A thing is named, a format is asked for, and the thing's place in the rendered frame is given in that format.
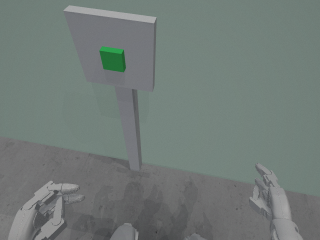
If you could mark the left robot thigh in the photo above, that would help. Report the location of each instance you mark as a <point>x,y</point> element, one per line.
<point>125,232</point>

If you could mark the robot right hand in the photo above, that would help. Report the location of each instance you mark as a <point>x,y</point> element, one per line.
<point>275,204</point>

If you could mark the robot left hand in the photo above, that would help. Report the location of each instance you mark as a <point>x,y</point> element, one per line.
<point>29,220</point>

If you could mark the panel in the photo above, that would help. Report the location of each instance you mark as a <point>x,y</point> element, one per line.
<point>92,29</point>

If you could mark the button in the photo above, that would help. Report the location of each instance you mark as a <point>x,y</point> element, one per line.
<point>113,59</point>

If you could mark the right robot forearm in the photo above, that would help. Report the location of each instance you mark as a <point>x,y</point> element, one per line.
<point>284,229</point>

